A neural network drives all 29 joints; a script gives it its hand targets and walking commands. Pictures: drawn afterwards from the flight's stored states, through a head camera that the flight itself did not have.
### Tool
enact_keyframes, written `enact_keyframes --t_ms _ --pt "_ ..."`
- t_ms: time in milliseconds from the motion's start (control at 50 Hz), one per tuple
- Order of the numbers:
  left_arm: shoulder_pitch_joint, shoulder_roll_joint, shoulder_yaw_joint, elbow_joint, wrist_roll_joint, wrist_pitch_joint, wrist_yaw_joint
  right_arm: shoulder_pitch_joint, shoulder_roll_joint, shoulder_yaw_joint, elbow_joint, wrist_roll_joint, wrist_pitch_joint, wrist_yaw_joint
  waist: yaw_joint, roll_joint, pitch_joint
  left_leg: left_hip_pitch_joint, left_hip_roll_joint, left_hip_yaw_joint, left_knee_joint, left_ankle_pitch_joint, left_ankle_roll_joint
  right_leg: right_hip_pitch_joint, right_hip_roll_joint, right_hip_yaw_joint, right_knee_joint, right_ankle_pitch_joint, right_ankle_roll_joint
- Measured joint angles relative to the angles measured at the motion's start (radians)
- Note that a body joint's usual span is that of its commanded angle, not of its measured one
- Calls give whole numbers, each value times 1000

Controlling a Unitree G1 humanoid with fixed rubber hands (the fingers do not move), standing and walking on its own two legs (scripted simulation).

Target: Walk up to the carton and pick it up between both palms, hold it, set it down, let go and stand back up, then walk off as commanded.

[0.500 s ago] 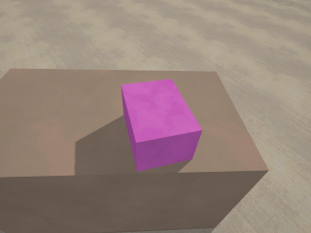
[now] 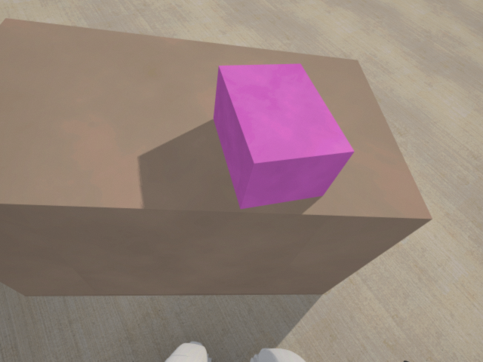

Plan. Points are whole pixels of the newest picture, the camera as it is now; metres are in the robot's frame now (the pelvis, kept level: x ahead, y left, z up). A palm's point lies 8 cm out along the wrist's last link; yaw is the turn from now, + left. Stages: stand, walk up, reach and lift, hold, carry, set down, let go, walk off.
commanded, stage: walk off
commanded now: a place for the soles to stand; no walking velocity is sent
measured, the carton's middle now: (272, 132) +0.58 -0.01 +0.00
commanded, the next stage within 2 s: none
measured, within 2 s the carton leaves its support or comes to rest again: neither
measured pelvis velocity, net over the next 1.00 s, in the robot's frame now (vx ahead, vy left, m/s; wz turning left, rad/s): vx -0.24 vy -0.03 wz -0.03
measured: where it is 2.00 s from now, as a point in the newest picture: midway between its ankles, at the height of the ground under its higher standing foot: outside the picture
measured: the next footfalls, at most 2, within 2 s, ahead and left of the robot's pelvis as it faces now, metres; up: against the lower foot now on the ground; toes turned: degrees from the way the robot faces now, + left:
right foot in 0.44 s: -0.09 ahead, -0.15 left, +0.00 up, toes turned +0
left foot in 1.12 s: -0.20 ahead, +0.12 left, +0.00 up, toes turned -9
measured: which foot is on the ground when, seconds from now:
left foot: down 0.00-0.46, up 0.48-1.00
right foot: up 0.00-0.42, down 0.44-1.00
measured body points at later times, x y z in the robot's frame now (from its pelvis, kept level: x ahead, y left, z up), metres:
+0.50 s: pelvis -0.15 -0.05 -0.03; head -0.12 -0.07 +0.42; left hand -0.10 +0.28 -0.13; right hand -0.01 -0.36 -0.13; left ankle +0.04 +0.07 -0.71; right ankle -0.13 -0.15 -0.73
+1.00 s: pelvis -0.24 -0.03 -0.02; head -0.23 -0.05 +0.43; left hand -0.18 +0.31 -0.10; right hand -0.17 -0.37 -0.13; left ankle -0.25 +0.10 -0.65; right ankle -0.13 -0.15 -0.73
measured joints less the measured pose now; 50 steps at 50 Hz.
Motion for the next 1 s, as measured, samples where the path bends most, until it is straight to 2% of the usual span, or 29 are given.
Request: enact_keyframes --t_ms 100,220,360,440,460,480,520,560,600,680,780,900,1000 --pt "11 5 0 -1 0 15 0 -30 1 0 -66 10 0 -13 1 -25 4 -28 0 16 0 30 0 -1 40 47 88 -1 0" --pt "11 6 2 -1 0 15 0 -39 1 0 -109 17 1 -14 1 -34 7 -44 0 39 0 69 0 -1 28 53 90 -1 5" --pt "31 6 9 -1 0 17 -5 -39 -5 0 -116 12 22 -14 2 -21 -14 -92 0 71 0 122 0 2 -25 54 45 -1 8" --pt "52 7 13 -2 0 17 -16 -39 -33 0 -118 3 38 -14 3 14 -34 -150 0 91 -1 160 -2 58 -89 56 -175 -9 8" --pt "57 5 16 -1 0 17 -17 -42 -41 -3 -118 1 42 -15 2 28 -37 -171 2 92 13 143 -2 70 -97 52 -232 -51 1" --pt "56 2 16 -1 0 17 -18 -41 -48 -11 -112 3 47 -15 0 53 -22 -183 -3 69 50 40 -2 70 -91 41 -234 -50 -5" --pt "62 1 22 -1 0 18 -18 -28 -50 -15 -83 9 59 -15 2 66 -16 -219 -80 -17 211 -122 -2 66 -106 32 -235 -14 -9" --pt "64 1 26 -1 0 21 -18 -11 -51 -15 -50 16 63 -15 1 64 -26 -240 -148 -64 372 -145 -2 65 -132 31 -258 -5 -9" --pt "63 1 26 -1 0 21 -15 5 -58 -15 -31 21 62 -15 0 66 -41 -242 -174 -89 498 -131 -2 58 -144 30 -302 33 -9" --pt "45 1 28 -16 0 16 -12 40 -84 -16 -28 24 62 -15 -1 67 -46 -205 -176 -111 580 -91 -2 20 -156 29 -370 161 -13" --pt "30 1 28 -33 0 1 -12 71 -113 -23 -17 26 62 -15 -1 78 -29 -139 -176 -110 580 -89 -2 -4 -160 28 -382 188 -17" --pt "18 1 28 -34 0 1 -12 91 -114 -24 -6 24 62 -15 -1 75 -18 -108 -172 -68 580 -117 -3 -9 -168 28 -382 213 -17" --pt "6 1 28 -34 0 1 -12 97 -113 -24 -6 21 62 -15 -2 61 -16 -77 -146 -13 536 -170 -3 -13 -169 24 -382 233 -16"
